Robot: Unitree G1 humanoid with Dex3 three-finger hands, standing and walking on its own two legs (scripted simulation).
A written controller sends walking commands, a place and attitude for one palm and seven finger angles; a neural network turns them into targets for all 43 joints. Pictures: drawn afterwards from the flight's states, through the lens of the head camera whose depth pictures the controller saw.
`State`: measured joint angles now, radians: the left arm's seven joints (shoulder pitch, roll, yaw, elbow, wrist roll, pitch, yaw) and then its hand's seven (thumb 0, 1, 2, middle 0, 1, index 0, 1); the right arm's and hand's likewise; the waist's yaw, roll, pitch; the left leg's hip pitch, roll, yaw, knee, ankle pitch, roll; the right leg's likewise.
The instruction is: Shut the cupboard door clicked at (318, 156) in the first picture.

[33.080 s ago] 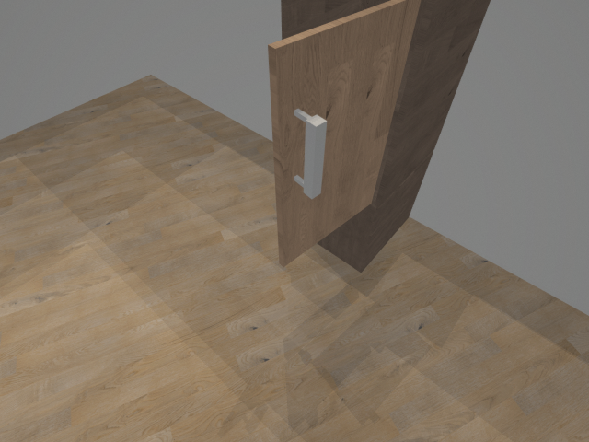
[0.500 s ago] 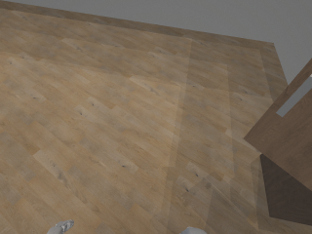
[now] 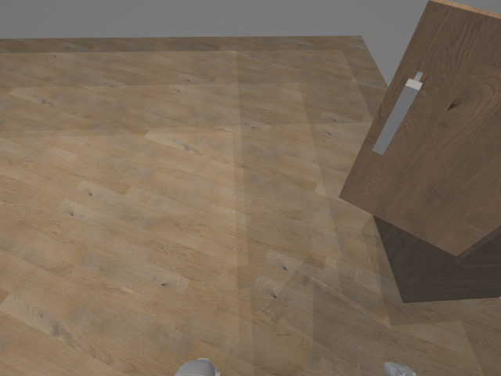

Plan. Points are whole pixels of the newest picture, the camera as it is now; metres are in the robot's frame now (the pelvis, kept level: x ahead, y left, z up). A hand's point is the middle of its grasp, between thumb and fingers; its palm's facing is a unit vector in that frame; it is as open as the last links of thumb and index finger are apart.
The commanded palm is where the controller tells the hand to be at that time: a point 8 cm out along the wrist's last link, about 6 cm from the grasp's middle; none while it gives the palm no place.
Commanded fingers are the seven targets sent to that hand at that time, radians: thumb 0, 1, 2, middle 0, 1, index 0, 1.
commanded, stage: turn to face it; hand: left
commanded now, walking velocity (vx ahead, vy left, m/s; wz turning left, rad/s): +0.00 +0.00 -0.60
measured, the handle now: (397, 114) +0.62 -0.26 +0.04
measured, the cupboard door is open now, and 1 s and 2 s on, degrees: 54 54 54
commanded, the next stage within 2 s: take the last steps up to it in 0.78 s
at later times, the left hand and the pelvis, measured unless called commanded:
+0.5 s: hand (168, 339) +0.19 +0.17 -0.15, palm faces -0.30 -0.92 -0.27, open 7.4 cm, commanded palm none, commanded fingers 0.00 0.90 0.90 -0.20 -0.30 -0.20 -0.30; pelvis +0.01 +0.00 -0.01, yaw -18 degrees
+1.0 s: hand (173, 361) +0.16 +0.16 -0.18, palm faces -0.39 -0.90 -0.16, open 7.4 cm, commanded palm none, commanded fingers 0.00 0.90 0.90 -0.20 -0.30 -0.20 -0.30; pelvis +0.03 +0.01 +0.00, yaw -27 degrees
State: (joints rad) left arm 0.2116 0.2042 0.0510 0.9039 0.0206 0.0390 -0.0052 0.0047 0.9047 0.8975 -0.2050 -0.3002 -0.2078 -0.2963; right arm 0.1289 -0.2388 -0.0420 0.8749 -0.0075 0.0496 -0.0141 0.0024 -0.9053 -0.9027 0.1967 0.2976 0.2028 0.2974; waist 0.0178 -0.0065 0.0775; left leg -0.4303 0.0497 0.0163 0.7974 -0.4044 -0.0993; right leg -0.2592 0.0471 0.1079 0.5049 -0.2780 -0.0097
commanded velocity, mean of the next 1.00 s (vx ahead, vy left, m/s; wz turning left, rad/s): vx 0.04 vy -0.02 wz -0.37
